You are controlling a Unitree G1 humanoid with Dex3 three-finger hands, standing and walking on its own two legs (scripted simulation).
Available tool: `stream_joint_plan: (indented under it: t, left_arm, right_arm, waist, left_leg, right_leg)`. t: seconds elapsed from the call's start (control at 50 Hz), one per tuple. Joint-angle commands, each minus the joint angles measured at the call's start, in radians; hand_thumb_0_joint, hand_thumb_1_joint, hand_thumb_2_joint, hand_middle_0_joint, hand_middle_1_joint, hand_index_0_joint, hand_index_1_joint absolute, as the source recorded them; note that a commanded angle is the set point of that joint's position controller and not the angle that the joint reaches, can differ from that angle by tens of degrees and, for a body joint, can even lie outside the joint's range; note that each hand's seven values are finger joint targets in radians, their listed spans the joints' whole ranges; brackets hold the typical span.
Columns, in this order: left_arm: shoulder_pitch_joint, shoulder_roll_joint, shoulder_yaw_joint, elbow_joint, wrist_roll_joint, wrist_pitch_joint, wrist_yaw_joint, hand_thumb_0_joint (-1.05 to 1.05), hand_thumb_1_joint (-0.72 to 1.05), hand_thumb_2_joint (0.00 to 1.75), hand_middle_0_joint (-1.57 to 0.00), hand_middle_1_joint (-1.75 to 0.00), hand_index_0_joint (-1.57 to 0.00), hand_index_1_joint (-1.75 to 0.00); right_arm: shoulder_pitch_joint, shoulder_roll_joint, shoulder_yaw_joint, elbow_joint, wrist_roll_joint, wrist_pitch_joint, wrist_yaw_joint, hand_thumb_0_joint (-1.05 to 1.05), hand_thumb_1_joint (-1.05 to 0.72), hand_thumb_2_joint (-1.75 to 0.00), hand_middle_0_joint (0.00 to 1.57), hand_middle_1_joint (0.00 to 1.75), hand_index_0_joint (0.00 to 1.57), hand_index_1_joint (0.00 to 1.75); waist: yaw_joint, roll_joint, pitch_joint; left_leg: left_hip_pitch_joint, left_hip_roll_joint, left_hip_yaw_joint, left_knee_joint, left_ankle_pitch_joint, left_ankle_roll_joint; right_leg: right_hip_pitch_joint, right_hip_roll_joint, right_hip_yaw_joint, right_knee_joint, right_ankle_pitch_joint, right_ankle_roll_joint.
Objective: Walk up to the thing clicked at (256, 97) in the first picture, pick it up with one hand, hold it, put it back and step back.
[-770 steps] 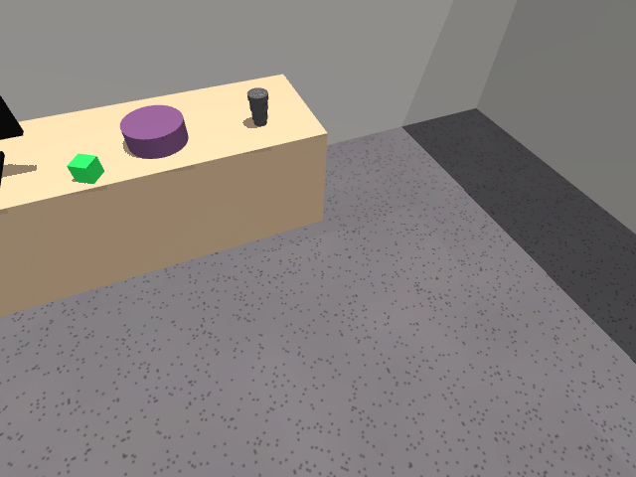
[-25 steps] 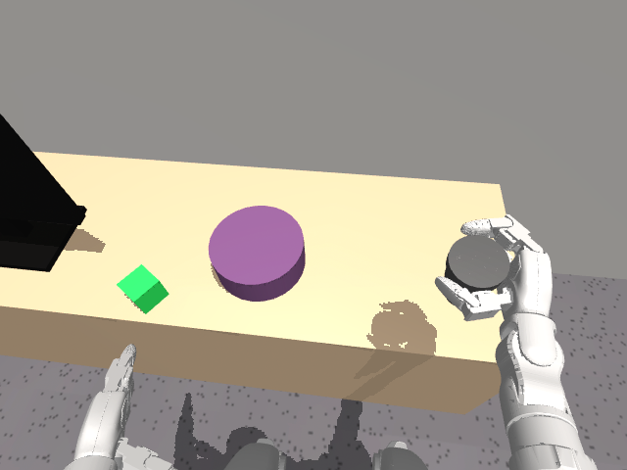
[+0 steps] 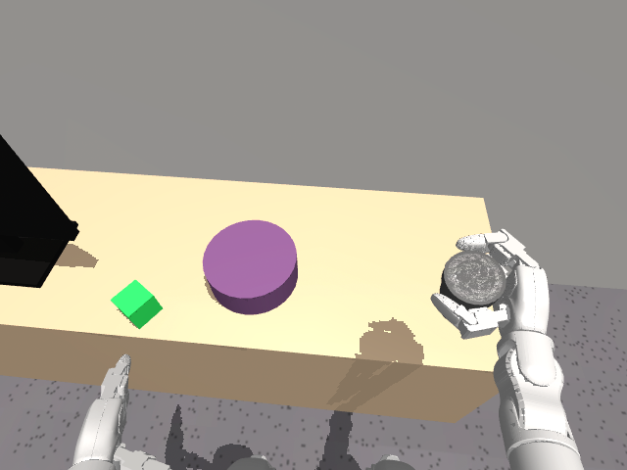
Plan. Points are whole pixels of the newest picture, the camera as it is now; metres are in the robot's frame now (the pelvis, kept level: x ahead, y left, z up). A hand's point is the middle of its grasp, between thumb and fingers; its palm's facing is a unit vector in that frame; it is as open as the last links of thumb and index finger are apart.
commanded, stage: hold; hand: right
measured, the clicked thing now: (464, 293) +0.35 -0.17 +0.02
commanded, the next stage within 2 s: none
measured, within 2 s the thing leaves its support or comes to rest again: neither
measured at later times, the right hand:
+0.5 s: hand (479, 291) +0.33 -0.17 +0.07, palm faces +0.12 +0.99 -0.01, open 9.8 cm
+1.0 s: hand (477, 297) +0.32 -0.17 +0.06, palm faces +0.12 +0.99 -0.01, open 9.8 cm
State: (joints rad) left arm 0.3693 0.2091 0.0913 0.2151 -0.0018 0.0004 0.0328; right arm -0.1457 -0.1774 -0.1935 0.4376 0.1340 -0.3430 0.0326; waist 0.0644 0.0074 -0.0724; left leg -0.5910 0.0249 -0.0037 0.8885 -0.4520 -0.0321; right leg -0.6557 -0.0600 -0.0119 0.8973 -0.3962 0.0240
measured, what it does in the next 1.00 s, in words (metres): stands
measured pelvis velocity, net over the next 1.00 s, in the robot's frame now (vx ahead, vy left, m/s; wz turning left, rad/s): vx -0.01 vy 0.00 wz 0.00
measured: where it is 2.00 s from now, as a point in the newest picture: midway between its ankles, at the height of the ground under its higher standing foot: outside the picture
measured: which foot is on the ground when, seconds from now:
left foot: down 0.00-1.00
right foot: down 0.00-1.00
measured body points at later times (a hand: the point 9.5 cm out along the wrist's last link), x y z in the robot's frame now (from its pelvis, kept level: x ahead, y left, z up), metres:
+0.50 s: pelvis +0.00 +0.00 +0.01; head +0.03 -0.01 +0.46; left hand +0.16 +0.26 -0.04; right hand +0.31 -0.22 +0.07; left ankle +0.00 +0.14 -0.69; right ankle +0.03 -0.13 -0.69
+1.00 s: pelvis -0.01 +0.00 +0.01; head +0.03 +0.00 +0.46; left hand +0.15 +0.26 -0.04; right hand +0.31 -0.22 +0.07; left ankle +0.00 +0.14 -0.69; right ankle +0.03 -0.13 -0.69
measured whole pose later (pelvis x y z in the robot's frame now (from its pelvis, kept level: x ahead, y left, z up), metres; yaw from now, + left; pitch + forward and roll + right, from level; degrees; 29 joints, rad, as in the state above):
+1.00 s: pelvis -0.01 +0.00 +0.01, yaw +0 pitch +5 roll +1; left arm 0.30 0.20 0.09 0.39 0.00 -0.06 0.05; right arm -0.08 -0.17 -0.16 0.40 0.15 -0.35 0.03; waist 0.05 0.00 -0.04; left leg -0.47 0.03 0.00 0.78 -0.40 -0.03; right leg -0.54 -0.06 -0.02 0.79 -0.34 0.02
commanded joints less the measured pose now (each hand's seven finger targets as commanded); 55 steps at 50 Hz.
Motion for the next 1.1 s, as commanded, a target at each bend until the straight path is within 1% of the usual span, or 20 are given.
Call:
stream_joint_plan:
  t: [0.0, 0.02, 0.16, 0.24, 0.26, 0.32, 0.38, 0.4, 0.48, 0.5, 0.56, 0.62, 0.64, 0.68, 0.74, 0.78, 0.86, 0.9, 0.94, 1.08]
  left_arm:
    - [-0.044, 0.150, 0.082, -0.188, -0.002, -0.055, 0.019, 0.00, -0.55, 0.05, -0.04, -0.05, -0.04, -0.05]
    - [-0.036, 0.135, 0.067, -0.181, -0.001, -0.057, 0.017, 0.00, -0.55, 0.05, -0.04, -0.05, -0.04, -0.05]
    - [-0.045, 0.156, 0.098, -0.110, -0.004, -0.060, 0.018, 0.00, -0.54, 0.05, -0.05, -0.05, -0.05, -0.05]
    - [-0.072, 0.139, 0.081, -0.118, -0.005, -0.064, 0.019, 0.00, -0.54, 0.04, -0.05, -0.05, -0.05, -0.05]
    - [-0.059, 0.130, 0.066, -0.087, -0.006, -0.059, 0.018, 0.00, -0.54, 0.04, -0.05, -0.05, -0.05, -0.05]
    - [-0.066, 0.126, 0.063, -0.072, -0.005, -0.065, 0.022, 0.00, -0.54, 0.05, -0.05, -0.05, -0.05, -0.05]
    - [-0.080, 0.161, 0.092, -0.087, -0.006, -0.069, 0.028, 0.00, -0.54, 0.04, -0.05, -0.05, -0.05, -0.05]
    - [-0.068, 0.125, 0.061, -0.073, -0.005, -0.071, 0.023, 0.00, -0.54, 0.05, -0.05, -0.06, -0.05, -0.05]
    - [-0.089, 0.159, 0.091, -0.082, -0.008, -0.081, 0.034, 0.00, -0.54, 0.05, -0.05, -0.05, -0.05, -0.05]
    - [-0.076, 0.145, 0.078, -0.045, -0.007, -0.080, 0.032, 0.00, -0.54, 0.04, -0.05, -0.05, -0.05, -0.05]
    - [-0.092, 0.123, 0.064, -0.017, -0.010, -0.086, 0.028, 0.00, -0.53, 0.04, -0.05, -0.05, -0.05, -0.05]
    - [-0.099, 0.152, 0.086, -0.050, -0.005, -0.099, 0.031, 0.00, -0.53, 0.04, -0.05, -0.05, -0.05, -0.05]
    - [-0.097, 0.122, 0.055, -0.034, -0.004, -0.100, 0.028, 0.00, -0.53, 0.04, -0.05, -0.05, -0.05, -0.05]
    - [-0.118, 0.131, 0.067, -0.033, -0.006, -0.101, 0.030, 0.00, -0.54, 0.04, -0.04, -0.05, -0.05, -0.05]
    - [-0.117, 0.137, 0.070, -0.043, -0.003, -0.104, 0.028, 0.00, -0.54, 0.04, -0.05, -0.05, -0.05, -0.05]
    - [-0.110, 0.111, 0.048, -0.005, -0.004, -0.104, 0.025, 0.00, -0.54, 0.05, -0.05, -0.05, -0.05, -0.05]
    - [-0.115, 0.113, 0.048, -0.010, 0.001, -0.113, 0.027, 0.00, -0.55, 0.05, -0.05, -0.06, -0.05, -0.05]
    - [-0.130, 0.148, 0.082, -0.008, -0.001, -0.116, 0.034, 0.00, -0.54, 0.04, -0.05, -0.06, -0.05, -0.05]
    - [-0.118, 0.127, 0.058, 0.010, 0.003, -0.119, 0.029, 0.00, -0.54, 0.05, -0.05, -0.06, -0.05, -0.05]
    - [-0.120, 0.142, 0.068, -0.003, 0.001, -0.126, 0.032, 0.00, -0.54, 0.04, -0.05, -0.05, -0.05, -0.05]
  right_arm:
    - [-0.286, -0.144, -0.046, -0.271, 0.011, -0.079, -0.005, 0.00, -0.20, -1.31, 1.27, 1.43, 1.32, 1.43]
    - [-0.298, -0.119, -0.023, -0.286, 0.016, -0.083, -0.003, 0.00, -0.19, -1.28, 1.25, 1.40, 1.30, 1.40]
    - [-0.248, -0.133, -0.031, -0.307, 0.017, -0.073, -0.008, 0.00, -0.15, -1.28, 1.23, 1.39, 1.27, 1.39]
    - [-0.251, -0.112, -0.007, -0.334, 0.018, -0.073, -0.008, 0.00, -0.16, -1.30, 1.25, 1.41, 1.30, 1.41]
    - [-0.263, -0.132, -0.017, -0.349, 0.017, -0.072, -0.012, 0.00, -0.16, -1.29, 1.24, 1.41, 1.29, 1.41]
    - [-0.216, -0.105, -0.001, -0.312, 0.022, -0.064, -0.007, 0.00, -0.16, -1.29, 1.24, 1.40, 1.28, 1.40]
    - [-0.244, -0.131, -0.017, -0.356, 0.023, -0.061, -0.013, 0.00, -0.18, -1.30, 1.26, 1.42, 1.30, 1.42]
    - [-0.219, -0.095, 0.018, -0.341, 0.019, -0.057, -0.009, 0.00, -0.18, -1.30, 1.26, 1.42, 1.30, 1.42]
    - [-0.286, -0.133, -0.010, -0.364, 0.024, -0.053, -0.015, 0.00, -0.17, -1.30, 1.25, 1.41, 1.29, 1.41]
    - [-0.243, -0.116, -0.002, -0.316, 0.022, -0.046, -0.013, 0.00, -0.18, -1.30, 1.25, 1.41, 1.30, 1.41]
    - [-0.262, -0.124, -0.020, -0.283, 0.028, -0.050, -0.008, 0.00, -0.16, -1.30, 1.25, 1.41, 1.30, 1.41]
    - [-0.247, -0.085, 0.014, -0.282, 0.028, -0.055, -0.002, 0.00, -0.15, -1.29, 1.24, 1.40, 1.29, 1.40]
    - [-0.230, -0.084, 0.020, -0.288, 0.026, -0.058, 0.001, 0.00, -0.14, -1.28, 1.23, 1.40, 1.28, 1.40]
    - [-0.225, -0.133, -0.031, -0.259, 0.024, -0.061, -0.004, 0.00, -0.16, -1.28, 1.24, 1.40, 1.29, 1.40]
    - [-0.243, -0.112, -0.009, -0.310, 0.029, -0.077, -0.005, 0.00, -0.14, -1.30, 1.24, 1.41, 1.29, 1.41]
    - [-0.222, -0.138, -0.040, -0.282, 0.025, -0.077, -0.010, 0.00, -0.14, -1.30, 1.24, 1.41, 1.29, 1.41]
    - [-0.253, -0.103, 0.003, -0.317, 0.026, -0.095, -0.009, 0.00, -0.15, -1.30, 1.24, 1.41, 1.29, 1.41]
    - [-0.251, -0.128, -0.017, -0.310, 0.024, -0.096, -0.010, 0.00, -0.16, -1.31, 1.25, 1.42, 1.30, 1.42]
    - [-0.266, -0.101, 0.014, -0.321, 0.023, -0.096, -0.006, 0.00, -0.16, -1.31, 1.25, 1.42, 1.30, 1.42]
    - [-0.257, -0.110, -0.012, -0.240, 0.027, -0.089, 0.002, 0.00, -0.17, -1.30, 1.26, 1.42, 1.31, 1.42]
  waist:
    - [-0.006, 0.011, -0.314]
    - [-0.003, -0.009, -0.294]
    - [-0.017, -0.022, -0.289]
    - [-0.013, -0.017, -0.293]
    - [-0.031, -0.058, -0.268]
    - [-0.017, -0.013, -0.253]
    - [-0.017, -0.037, -0.259]
    - [-0.016, -0.032, -0.253]
    - [-0.003, -0.012, -0.267]
    - [-0.012, -0.015, -0.199]
    - [-0.018, -0.002, -0.173]
    - [-0.003, 0.014, -0.233]
    - [-0.022, 0.012, -0.227]
    - [-0.030, 0.010, -0.238]
    - [-0.022, -0.017, -0.255]
    - [-0.035, -0.016, -0.224]
    - [-0.016, -0.026, -0.219]
    - [-0.011, -0.023, -0.236]
    - [-0.013, -0.043, -0.204]
    - [-0.008, 0.008, -0.217]
  left_leg:
    - [0.089, -0.027, 0.025, -0.141, 0.321, 0.015]
    - [0.088, -0.028, 0.029, -0.144, 0.313, 0.017]
    - [0.097, -0.027, 0.028, -0.153, 0.317, 0.020]
    - [0.103, -0.035, 0.042, -0.158, 0.313, 0.021]
    - [0.104, -0.031, 0.036, -0.166, 0.298, 0.025]
    - [0.108, -0.033, 0.038, -0.175, 0.298, 0.020]
    - [0.108, -0.037, 0.045, -0.183, 0.292, 0.023]
    - [0.110, -0.036, 0.043, -0.184, 0.299, 0.023]
    - [0.129, -0.033, 0.037, -0.203, 0.307, 0.020]
    - [0.112, -0.034, 0.041, -0.209, 0.269, 0.020]
    - [0.113, -0.027, 0.033, -0.225, 0.230, 0.019]
    - [0.126, -0.029, 0.032, -0.220, 0.276, 0.017]
    - [0.140, -0.027, 0.033, -0.219, 0.280, 0.018]
    - [0.158, -0.023, 0.027, -0.218, 0.314, 0.014]
    - [0.156, -0.027, 0.028, -0.216, 0.320, 0.018]
    - [0.145, -0.030, 0.030, -0.221, 0.298, 0.019]
    - [0.138, -0.031, 0.029, -0.226, 0.277, 0.020]
    - [0.128, -0.033, 0.029, -0.227, 0.272, 0.021]
    - [0.119, -0.034, 0.033, -0.230, 0.244, 0.023]
    - [0.122, -0.035, 0.040, -0.227, 0.269, 0.017]
  right_leg:
    - [0.250, 0.038, -0.015, -0.121, 0.234, -0.032]
    - [0.255, 0.039, -0.015, -0.127, 0.230, -0.029]
    - [0.279, 0.037, -0.013, -0.144, 0.244, -0.027]
    - [0.301, 0.030, -0.002, -0.167, 0.256, -0.021]
    - [0.296, 0.034, -0.010, -0.174, 0.239, -0.019]
    - [0.288, 0.035, -0.009, -0.181, 0.231, -0.025]
    - [0.325, 0.029, -0.003, -0.200, 0.238, -0.019]
    - [0.324, 0.029, -0.005, -0.199, 0.243, -0.019]
    - [0.336, 0.034, -0.009, -0.203, 0.233, -0.027]
    - [0.308, 0.034, -0.009, -0.217, 0.198, -0.026]
    - [0.274, 0.038, -0.015, -0.217, 0.154, -0.029]
    - [0.313, 0.038, -0.013, -0.207, 0.195, -0.029]
    - [0.311, 0.039, -0.014, -0.208, 0.205, -0.028]
    - [0.306, 0.044, -0.019, -0.200, 0.234, -0.030]
    - [0.329, 0.043, -0.017, -0.204, 0.245, -0.027]
    - [0.309, 0.041, -0.017, -0.216, 0.225, -0.027]
    - [0.316, 0.040, -0.017, -0.218, 0.199, -0.026]
    - [0.337, 0.037, -0.013, -0.222, 0.198, -0.025]
    - [0.317, 0.036, -0.012, -0.233, 0.167, -0.023]
    - [0.322, 0.034, -0.007, -0.229, 0.196, -0.025]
